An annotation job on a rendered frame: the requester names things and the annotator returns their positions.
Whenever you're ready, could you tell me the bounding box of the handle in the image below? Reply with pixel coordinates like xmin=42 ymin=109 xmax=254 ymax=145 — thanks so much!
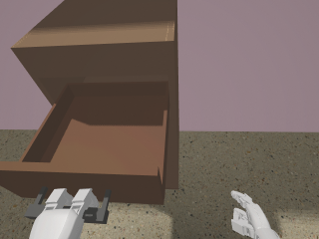
xmin=24 ymin=186 xmax=112 ymax=224

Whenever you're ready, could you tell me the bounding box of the drawer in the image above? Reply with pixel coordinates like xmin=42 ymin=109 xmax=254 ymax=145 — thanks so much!
xmin=0 ymin=81 xmax=170 ymax=205

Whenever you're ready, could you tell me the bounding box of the right robot forearm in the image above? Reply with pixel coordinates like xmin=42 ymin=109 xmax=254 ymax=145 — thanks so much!
xmin=253 ymin=227 xmax=280 ymax=239

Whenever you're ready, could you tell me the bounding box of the robot left hand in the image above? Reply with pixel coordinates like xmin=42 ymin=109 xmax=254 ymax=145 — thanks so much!
xmin=29 ymin=188 xmax=100 ymax=239

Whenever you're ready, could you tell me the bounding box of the cabinet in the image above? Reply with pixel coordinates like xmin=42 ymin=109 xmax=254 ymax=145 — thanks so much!
xmin=10 ymin=0 xmax=179 ymax=190

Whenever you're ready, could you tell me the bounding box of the robot right hand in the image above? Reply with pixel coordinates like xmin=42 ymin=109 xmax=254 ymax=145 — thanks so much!
xmin=230 ymin=190 xmax=271 ymax=239

